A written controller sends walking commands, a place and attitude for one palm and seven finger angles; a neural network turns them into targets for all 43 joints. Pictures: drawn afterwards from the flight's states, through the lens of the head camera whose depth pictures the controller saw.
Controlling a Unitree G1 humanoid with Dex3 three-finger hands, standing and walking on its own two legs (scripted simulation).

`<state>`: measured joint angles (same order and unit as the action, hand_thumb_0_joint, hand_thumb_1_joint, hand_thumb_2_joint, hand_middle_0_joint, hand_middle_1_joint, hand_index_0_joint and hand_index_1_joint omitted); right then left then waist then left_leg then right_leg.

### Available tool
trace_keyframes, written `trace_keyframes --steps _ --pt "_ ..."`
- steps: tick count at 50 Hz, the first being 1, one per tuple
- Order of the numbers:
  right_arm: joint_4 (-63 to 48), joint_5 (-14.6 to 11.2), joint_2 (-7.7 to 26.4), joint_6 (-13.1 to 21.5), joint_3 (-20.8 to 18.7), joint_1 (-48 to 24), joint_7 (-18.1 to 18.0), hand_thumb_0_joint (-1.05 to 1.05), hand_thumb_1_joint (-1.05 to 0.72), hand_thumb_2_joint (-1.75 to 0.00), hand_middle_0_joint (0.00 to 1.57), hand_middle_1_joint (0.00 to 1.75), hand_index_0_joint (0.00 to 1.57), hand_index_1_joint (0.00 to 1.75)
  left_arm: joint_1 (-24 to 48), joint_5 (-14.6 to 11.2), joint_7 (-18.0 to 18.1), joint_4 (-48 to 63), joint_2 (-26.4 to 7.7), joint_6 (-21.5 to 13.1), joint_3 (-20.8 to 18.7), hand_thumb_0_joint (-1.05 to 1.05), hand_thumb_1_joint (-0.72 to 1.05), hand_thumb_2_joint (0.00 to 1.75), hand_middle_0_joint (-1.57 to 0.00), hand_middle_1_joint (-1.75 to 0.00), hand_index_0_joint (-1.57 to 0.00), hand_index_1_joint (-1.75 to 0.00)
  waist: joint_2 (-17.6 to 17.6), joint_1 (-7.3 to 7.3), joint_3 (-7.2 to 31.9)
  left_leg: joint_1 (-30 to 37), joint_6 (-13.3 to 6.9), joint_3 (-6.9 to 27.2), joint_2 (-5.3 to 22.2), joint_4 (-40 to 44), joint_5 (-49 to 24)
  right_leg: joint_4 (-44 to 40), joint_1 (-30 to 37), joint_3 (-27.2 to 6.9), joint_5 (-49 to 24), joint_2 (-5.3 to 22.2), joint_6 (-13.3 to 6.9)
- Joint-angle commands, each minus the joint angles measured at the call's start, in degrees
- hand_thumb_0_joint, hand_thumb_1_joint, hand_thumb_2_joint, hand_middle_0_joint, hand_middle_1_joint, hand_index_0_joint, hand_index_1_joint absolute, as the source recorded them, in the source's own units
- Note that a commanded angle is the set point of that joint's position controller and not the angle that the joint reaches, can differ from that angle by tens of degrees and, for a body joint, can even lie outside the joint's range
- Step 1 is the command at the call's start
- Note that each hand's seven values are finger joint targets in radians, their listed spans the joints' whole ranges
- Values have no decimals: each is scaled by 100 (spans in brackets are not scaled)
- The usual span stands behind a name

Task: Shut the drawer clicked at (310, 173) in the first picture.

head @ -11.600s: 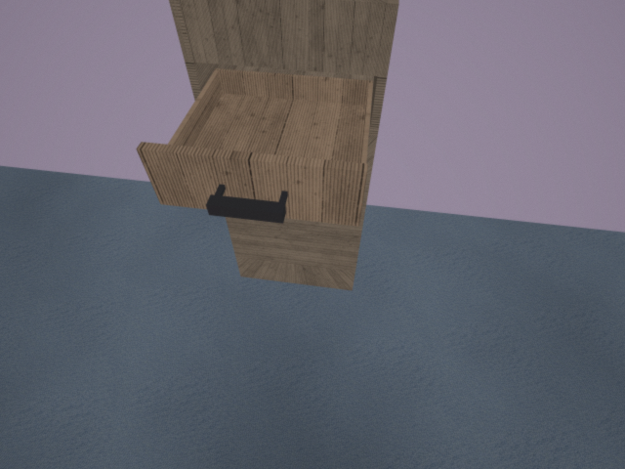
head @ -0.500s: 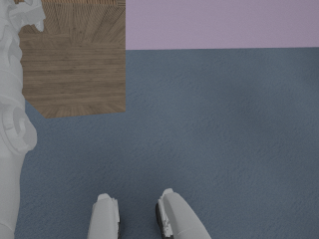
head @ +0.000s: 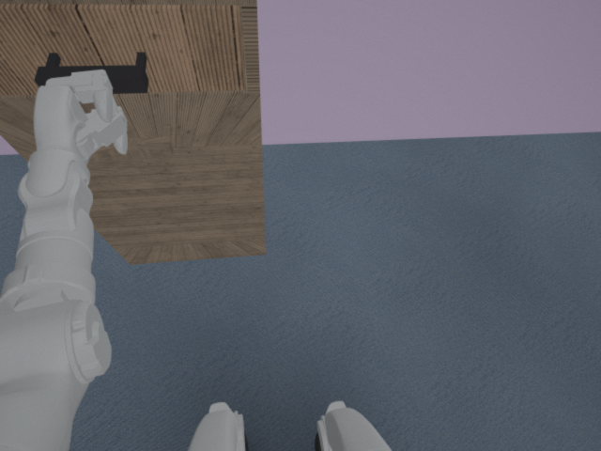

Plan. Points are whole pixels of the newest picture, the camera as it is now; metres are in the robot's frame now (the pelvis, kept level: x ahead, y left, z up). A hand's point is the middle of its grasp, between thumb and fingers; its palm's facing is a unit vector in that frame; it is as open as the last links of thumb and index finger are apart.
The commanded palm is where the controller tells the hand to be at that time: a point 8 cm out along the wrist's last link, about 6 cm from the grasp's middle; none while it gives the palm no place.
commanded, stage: draw the hand back to the body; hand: left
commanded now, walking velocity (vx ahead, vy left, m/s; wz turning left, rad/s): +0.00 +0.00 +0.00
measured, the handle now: (96, 69) +0.62 +0.22 +0.08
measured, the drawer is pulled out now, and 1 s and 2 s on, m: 0.00 0.00 0.00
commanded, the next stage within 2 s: step back with the hand held close in 1.24 s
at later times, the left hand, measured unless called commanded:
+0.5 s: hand (21, 237) +0.33 +0.22 +0.15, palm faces +0.17 -0.97 -0.19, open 3.3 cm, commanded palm +0.29 +0.26 +0.17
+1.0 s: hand out of the picture +0.20 +0.24 +0.22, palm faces +0.41 -0.84 -0.35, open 3.3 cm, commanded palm +0.13 +0.28 +0.24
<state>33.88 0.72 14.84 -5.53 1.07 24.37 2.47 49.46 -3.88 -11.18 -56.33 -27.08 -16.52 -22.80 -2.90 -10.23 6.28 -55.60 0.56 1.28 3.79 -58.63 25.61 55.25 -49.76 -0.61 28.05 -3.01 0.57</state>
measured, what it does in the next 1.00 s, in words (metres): rises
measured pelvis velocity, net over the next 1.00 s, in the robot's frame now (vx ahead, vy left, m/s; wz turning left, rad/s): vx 0.01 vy -0.01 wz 0.05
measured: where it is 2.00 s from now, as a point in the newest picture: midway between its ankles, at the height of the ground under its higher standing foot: outside the picture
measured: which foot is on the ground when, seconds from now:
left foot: down 0.00-1.00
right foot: down 0.00-1.00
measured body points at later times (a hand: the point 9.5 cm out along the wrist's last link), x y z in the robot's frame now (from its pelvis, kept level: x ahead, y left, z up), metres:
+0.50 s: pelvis +0.01 +0.00 +0.05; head +0.02 -0.01 +0.50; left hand +0.32 +0.27 +0.16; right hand +0.20 -0.23 -0.04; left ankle +0.01 +0.12 -0.67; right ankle -0.02 -0.13 -0.67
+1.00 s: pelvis +0.01 -0.01 +0.07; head -0.01 -0.03 +0.52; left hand +0.17 +0.28 +0.24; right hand +0.20 -0.21 -0.02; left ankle +0.01 +0.12 -0.67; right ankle -0.02 -0.13 -0.67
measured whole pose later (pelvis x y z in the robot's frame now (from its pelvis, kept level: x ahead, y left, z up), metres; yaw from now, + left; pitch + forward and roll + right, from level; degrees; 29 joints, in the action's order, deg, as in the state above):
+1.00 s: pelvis +0.01 -0.01 +0.07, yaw +3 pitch -4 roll +0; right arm 35.5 0.1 12.9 2.2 2.6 10.7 -4.3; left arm -24.2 -4.4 4.9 20.5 -18.2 -4.7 -14.6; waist -3.9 3.2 -1.0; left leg -7.6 0.7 0.4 1.1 -24.8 12.8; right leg 23.0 -2.4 -0.8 16.2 0.0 0.3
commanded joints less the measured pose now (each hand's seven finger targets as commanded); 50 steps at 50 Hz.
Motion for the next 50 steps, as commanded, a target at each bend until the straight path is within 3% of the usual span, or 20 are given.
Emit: trace_keyframes --steps 1,4,5,9,10,14,18,19,20,21,23,25,28,33,35,37,42,45,48,50 --pt "-602 -187 923 119 -390 662 -100 0 -90 -90 20 30 20 30 1011 -491 -125 2196 -1203 -91 -127 0 90 90 -140 -160 -140 -160 -141 344 3164 2792 -319 -201 -330 670 -3168 -847 2183 228 -4051 -130 -117" --pt "-670 -255 871 217 -395 404 -177 0 -90 -90 20 30 20 30 656 -676 -113 3009 -1082 -116 -60 0 90 90 -140 -160 -140 -160 -158 391 2846 2990 -332 -262 -357 896 -3040 -1044 2484 179 -4161 -102 -102" --pt "-698 -268 857 258 -386 325 -197 0 -90 -90 20 30 20 30 497 -700 -121 3329 -972 -164 73 0 90 90 -140 -160 -140 -160 -398 407 2800 3209 -326 -264 -361 918 -3229 -1057 2476 173 -4245 -94 -125" --pt "-673 -332 820 391 -369 -9 -244 0 -90 -90 20 30 20 30 -443 -896 -270 3417 -493 -63 411 0 90 90 -140 -160 -140 -160 -139 427 2090 3438 -300 -198 -332 1191 -3080 -1290 2369 263 -3871 -73 -103" --pt "-704 -351 821 418 -354 -104 -259 0 -90 -90 20 30 20 30 -537 -939 -337 3495 -395 -4 515 0 90 90 -140 -160 -140 -160 -322 435 1975 3510 -304 -209 -352 1227 -3023 -1329 2346 254 -3781 -70 -121" --pt "-889 -404 811 514 -292 -550 -330 0 -90 -90 20 30 20 30 -1035 -1118 -503 3900 -324 274 568 0 90 90 -140 -160 -140 -160 -118 568 1720 3577 -291 -140 -387 1482 -2644 -1492 2522 309 -3465 -22 -130" --pt "-1083 -425 757 675 -225 -964 -401 0 -90 -90 20 30 20 30 -1464 -1243 -545 4607 -313 411 528 0 90 90 -140 -160 -140 -160 -221 723 1603 3804 -271 -100 -406 1679 -2524 -1597 2712 316 -3288 20 -157" --pt "-1143 -392 626 637 -218 -1464 -478 0 -90 -90 20 30 20 30 -1566 -518 175 5328 -516 438 799 0 90 90 -140 -160 -140 -160 -95 1002 1517 4170 -252 -184 -445 1957 -2469 -1990 2688 143 -2914 129 -204" --pt "-1136 -354 612 664 -218 -1503 -544 0 -90 -90 20 30 20 30 -1904 -459 571 5433 -278 549 849 0 90 90 -140 -160 -140 -160 19 900 1242 4192 -253 -199 -421 2095 -2286 -2134 2694 147 -2752 129 -186" --pt "-1090 -352 601 631 -185 -1569 -582 0 -90 -90 20 30 20 30 -2278 -346 827 5471 -122 680 1003 0 90 90 -140 -160 -140 -160 -37 939 1081 4184 -236 -172 -395 2268 -2113 -2206 2829 160 -2572 151 -180" --pt "-1030 -333 584 583 -157 -1666 -662 0 -90 -90 20 30 20 30 -2639 -228 1175 5633 -158 855 918 0 90 90 -140 -160 -140 -160 217 950 857 4245 -254 -189 -382 2474 -1941 -2388 3064 180 -2481 173 -164" --pt "-1008 -310 566 578 -119 -1789 -729 0 -90 -90 20 30 20 30 -2759 -155 1365 6004 -287 902 808 0 90 90 -140 -160 -140 -160 199 1001 855 4417 -259 -192 -402 2674 -1970 -2576 3332 169 -2464 169 -173" --pt "-983 -277 468 645 -51 -1992 -772 0 -90 -90 20 30 20 30 -3079 -92 1531 6515 -67 969 946 0 90 90 -140 -160 -140 -160 -85 1026 627 4767 -245 -201 -379 2960 -1950 -2816 3508 173 -2352 201 -178" --pt "-916 -177 420 830 13 -2106 -771 0 -90 -90 20 30 20 30 -4063 -41 1664 7293 51 972 963 0 90 90 -140 -160 -140 -160 -141 1149 427 5161 -218 -151 -352 3355 -2239 -3112 3913 238 -2475 197 -192" --pt "-856 -143 447 846 7 -2154 -765 0 -90 -90 20 30 20 30 -4561 -49 1672 7324 -81 987 761 0 90 90 -140 -160 -140 -160 236 1208 197 5110 -234 -167 -351 3475 -2182 -3304 3998 234 -2433 176 -172" --pt "-860 -137 402 871 13 -2223 -756 0 -90 -90 20 30 20 30 -4807 -46 1660 7696 8 962 758 0 90 90 -140 -160 -140 -160 17 1217 122 5209 -226 -211 -350 3561 -2163 -3380 4067 216 -2409 209 -161" --pt "-831 -85 350 992 -7 -2284 -739 0 -90 -90 20 30 20 30 -5636 -27 1674 8438 -64 865 500 0 90 90 -140 -160 -140 -160 -83 1287 -22 5332 -217 -228 -359 3659 -2260 -3560 4202 217 -2417 221 -160" --pt "-806 -37 368 1087 -59 -2283 -728 0 -90 -90 20 30 20 30 -6420 -43 1678 8674 -196 815 204 0 90 90 -140 -160 -140 -160 142 1369 -157 5325 -229 -255 -365 3657 -2297 -3709 4210 217 -2434 205 -135" --pt "-815 -46 320 1165 -72 -2263 -733 0 -90 -90 20 30 20 30 -6841 -47 1687 9143 -107 745 171 0 90 90 -140 -160 -140 -160 -30 1351 -280 5321 -223 -277 -352 3660 -2215 -3715 4185 215 -2336 239 -127" --pt "-827 -37 351 1249 -107 -2256 -745 0 -90 -90 20 30 20 30 -7207 -32 1710 9323 -261 704 -32 0 90 90 -140 -160 -140 -160 128 1397 -346 5332 -223 -300 -356 3631 -2203 -3829 4133 196 -2321 204 -113"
